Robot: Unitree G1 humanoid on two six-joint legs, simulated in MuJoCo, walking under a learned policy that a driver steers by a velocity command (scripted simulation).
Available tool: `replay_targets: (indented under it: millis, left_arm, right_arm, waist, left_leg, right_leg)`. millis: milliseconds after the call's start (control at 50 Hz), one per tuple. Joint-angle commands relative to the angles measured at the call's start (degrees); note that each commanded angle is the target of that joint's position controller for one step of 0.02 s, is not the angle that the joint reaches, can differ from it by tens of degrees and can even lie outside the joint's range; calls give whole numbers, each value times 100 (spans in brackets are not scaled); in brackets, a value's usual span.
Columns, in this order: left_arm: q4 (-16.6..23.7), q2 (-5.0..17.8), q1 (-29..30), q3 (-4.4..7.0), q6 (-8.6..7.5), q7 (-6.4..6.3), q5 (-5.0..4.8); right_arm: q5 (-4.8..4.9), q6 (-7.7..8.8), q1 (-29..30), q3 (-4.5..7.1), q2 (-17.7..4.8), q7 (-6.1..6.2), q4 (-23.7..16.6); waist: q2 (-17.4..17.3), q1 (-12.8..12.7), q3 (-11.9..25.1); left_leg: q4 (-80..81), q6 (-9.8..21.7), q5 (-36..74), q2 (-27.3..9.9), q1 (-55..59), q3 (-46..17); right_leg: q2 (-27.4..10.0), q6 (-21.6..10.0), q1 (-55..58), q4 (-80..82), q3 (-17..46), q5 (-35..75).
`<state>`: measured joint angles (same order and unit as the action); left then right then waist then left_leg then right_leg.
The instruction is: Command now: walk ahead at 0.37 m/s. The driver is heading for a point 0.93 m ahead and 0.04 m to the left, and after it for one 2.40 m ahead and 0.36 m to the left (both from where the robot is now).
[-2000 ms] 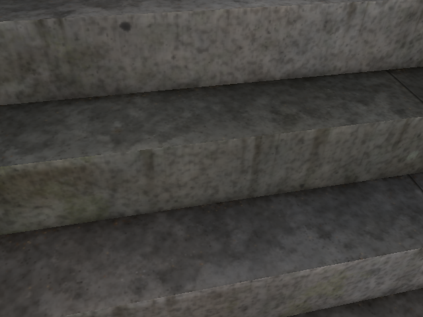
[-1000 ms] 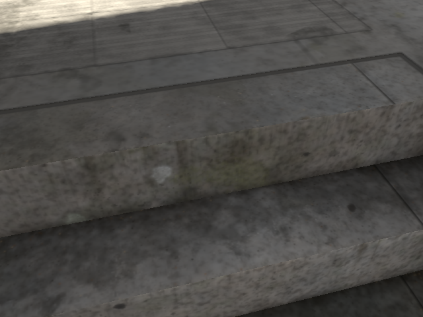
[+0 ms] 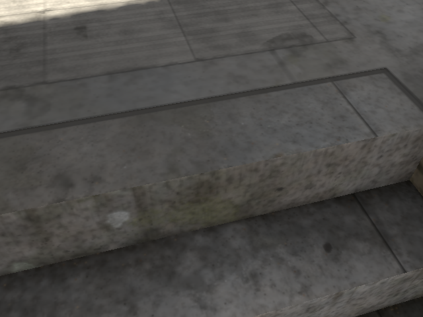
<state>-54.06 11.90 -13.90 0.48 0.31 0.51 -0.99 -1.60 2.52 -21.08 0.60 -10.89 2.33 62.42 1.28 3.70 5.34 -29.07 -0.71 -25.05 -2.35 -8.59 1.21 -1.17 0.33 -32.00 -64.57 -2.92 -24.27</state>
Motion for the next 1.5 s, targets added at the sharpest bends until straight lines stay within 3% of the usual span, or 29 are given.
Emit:
replay_targets:
  millis: [20, 100, 160, 200, 220, 240, 260, 280, 300, 340, 380, 520, 660, 720, 760, 800, 820, 840, 920, 980, 1140, 1180, 1220, 1240, 1260, 1280, 1320, 1360, 1500]
  left_arm:
    - [1339, -328, 1702, -223, -283, 23, -139]
    - [3125, -976, 2918, -819, -611, 199, -192]
    - [3867, -971, 2395, -1151, -480, 344, 24]
    - [3081, 126, 719, -547, -382, 148, -178]
    - [2506, 960, -498, -26, -238, 3, 86]
    - [1999, 1662, -1570, 289, -115, -96, 362]
    - [1299, 2357, -2150, 421, -4, -222, 405]
    - [1303, 1720, -1846, 244, -84, -206, 516]
    - [852, 1336, -1267, 201, -102, -64, 176]
    - [148, -102, -501, -50, -250, 122, 261]
    - [-98, -814, 18, -234, -424, 209, 408]
    - [-501, -396, -59, -455, -531, 269, 550]
    - [-1150, 427, -2460, -237, -210, -167, 280]
    - [-986, 540, -1872, -307, -298, -280, 53]
    - [-560, 1542, -1211, -12, -233, -354, -40]
    - [0, 1388, -655, 44, -461, -194, 275]
    - [448, 725, 8, -76, -686, 101, 232]
    - [768, 335, 973, -39, -802, 302, 183]
    - [1720, -803, 816, -510, -924, 488, 337]
    - [1878, -645, 513, -719, -882, 408, 195]
    - [3387, -1046, 3847, -1060, -793, -61, 373]
    - [3126, -606, 2741, -611, -810, 5, 288]
    - [2558, 806, 370, 43, -674, -12, 121]
    - [2085, 1337, -799, 256, -615, 41, 253]
    - [1782, 1644, -1105, 400, -560, -93, 610]
    - [1694, 1203, -931, 339, -413, -277, 765]
    - [1199, -299, 4, -31, -248, -353, 208]
    - [663, -1078, 392, -216, -462, -246, 351]
    - [350, 307, 64, 148, -692, -121, 263]
  right_arm:
    - [2, 121, -1133, 170, -929, 194, 43]
    - [-50, 181, -1479, -40, -191, 146, 204]
    - [381, 134, 489, -56, -687, 195, -469]
    - [593, 304, -744, 175, -1622, -11, -436]
    - [374, 300, -747, 427, -2410, -141, -409]
    - [402, 274, -430, 537, -2442, -187, -532]
    - [147, 397, -546, 267, -1074, -367, -725]
    - [164, 564, -558, 330, -661, -533, -474]
    - [133, 587, 422, 150, 121, -646, -1247]
    - [22, 516, 1460, -179, 681, -687, -2018]
    - [159, 479, 922, -388, 806, -733, -2032]
    - [306, 63, 1575, -674, 811, -391, -2413]
    - [308, -28, 3519, -990, 1074, -479, -2910]
    - [212, 159, 3470, -818, 572, -617, -2916]
    - [56, 7, 2115, -579, -4, -726, -2538]
    - [-88, -136, 620, -135, -876, -701, -2253]
    - [-73, -326, -65, 53, -1366, -525, -1811]
    - [-260, -360, -157, 15, -1067, -331, -1584]
    - [-27, -90, 463, -405, 696, -545, -736]
    - [-59, -61, 1226, -352, 412, -672, -905]
    - [418, -143, -1630, 6, -216, -40, -268]
    - [325, 109, -1276, 52, -508, -81, -465]
    - [292, 234, -475, 393, -1652, -120, -721]
    - [178, 327, 110, 385, -1515, -150, -1000]
    - [166, 465, 167, 229, -558, -357, -1356]
    - [-38, 572, 253, 156, -137, -632, -1101]
    - [245, 347, 1186, -2, 388, -836, -2028]
    - [382, 115, 789, -90, 269, -688, -2195]
    - [414, 3, 1035, -228, 156, -261, -2619]
  waist:
    - [-1636, 412, -988]
    - [-457, 120, -1705]
    - [498, -1168, -1260]
    - [-116, -1522, 955]
    - [-1042, -2159, 1912]
    - [-590, -2406, 2239]
    - [2989, -1637, 2727]
    - [1905, -1405, 2895]
    - [1481, -955, 1698]
    - [441, -372, -188]
    - [264, 159, -528]
    - [51, 404, -941]
    - [248, -792, -219]
    - [572, -210, 930]
    - [1655, 357, 1168]
    - [278, 906, 1735]
    - [-1518, 809, 1752]
    - [-1188, 626, 756]
    - [382, -943, -982]
    - [392, -1454, -1285]
    - [-653, 216, -382]
    - [-1342, -618, 990]
    - [-2295, -1787, 2100]
    - [-1322, -2088, 2580]
    - [1523, -1620, 3073]
    - [2490, -1728, 3052]
    - [711, -936, 387]
    - [-425, -218, -806]
    - [435, -28, -431]
  left_leg:
    - [1361, 1988, 4072, -2552, 2353, -2596]
    - [1732, 941, 3449, -2215, 2608, -1392]
    - [4251, 706, 1791, -1202, -3074, 514]
    - [2458, 1141, 8956, -895, -2670, 498]
    - [882, 1024, 12122, -1178, -637, 51]
    - [-1151, 733, 10949, -993, -720, -483]
    - [-4071, 634, 2929, 709, -1967, -682]
    - [-7395, 581, 2329, 1082, -2165, -2267]
    - [-8380, 791, 2438, 987, -3337, -2200]
    - [-9049, 1171, 2829, 804, -4615, -1849]
    - [-9994, 1386, 2988, 759, -5038, -2013]
    - [-10945, 943, 3467, 541, -7161, -858]
    - [-8571, 761, 1921, 3, -7734, 572]
    - [-6345, 1278, 602, 783, -3661, 1838]
    - [-4387, 1205, -1404, 1089, -3288, 1611]
    - [-2505, 1777, -306, 334, -631, -1169]
    - [300, 2394, -1765, -617, 359, -4775]
    - [1921, 2488, -2227, -1040, -195, -6971]
    - [477, 1237, -171, -169, -1467, -3103]
    - [828, 758, 1096, 59, -2452, -1515]
    - [2882, 1625, 2183, -615, -953, -2266]
    - [2459, 1582, 7645, -659, -1200, -1672]
    - [115, 1353, 11516, -833, 974, -1468]
    - [-1330, 1488, 11051, -764, 278, -1642]
    - [-3276, 1318, 6654, 370, -1955, -1534]
    - [-7412, 861, 1941, 1512, -3051, -2019]
    - [-9908, 531, 293, 945, -4748, -1603]
    - [-9173, 869, 58, 346, -4489, -1372]
    - [-2966, 288, 1307, -294, -1457, 84]
  right_leg:
    - [-298, 324, -4967, -5909, 1173, -1948]
    - [-581, -199, -7917, -7184, 1492, -3015]
    - [-1136, -287, -1470, -2885, -168, 642]
    - [507, -474, 3316, -1905, -1459, 9]
    - [698, -725, 2950, -1036, -645, -230]
    - [-39, -1232, 3316, 903, 2131, -630]
    - [-1701, -2030, 3907, 4259, 5896, -345]
    - [-1952, -1721, 3252, 4897, 7014, -1599]
    - [-1697, -1079, 2445, 4747, 5940, -2741]
    - [-1357, -654, 794, 3688, 3798, -2367]
    - [-1221, -406, 336, 3682, 2365, -529]
    - [-1175, -31, -149, 4780, -457, 1414]
    - [-1441, -444, 3385, 5857, -501, 2978]
    - [-1282, -350, 2551, 5117, -1496, 12319]
    - [-1934, -1032, 4117, 3552, -1047, 14644]
    - [-1623, -1112, 2358, 1398, -573, 11790]
    - [-198, -962, 172, -776, -208, 4860]
    - [668, -686, -1441, -4504, 972, 2243]
    - [193, -1058, -3946, -7177, 1207, 1779]
    - [4, -794, -3996, -6730, 828, 1518]
    - [-604, -198, -3689, -3365, -676, 585]
    - [161, -412, 288, -1715, -1328, 120]
    - [260, -607, 1274, -217, 166, -887]
    - [-143, -918, 2663, 387, 1609, -972]
    - [-1555, -1801, 4168, 2421, 4521, 319]
    - [-2301, -2634, 3899, 4052, 6894, 1494]
    - [-2201, -2028, 1405, 3508, 4647, -368]
    - [-1740, -1120, -372, 3349, 2565, -808]
    - [-760, -740, -233, 4734, -598, 2321]
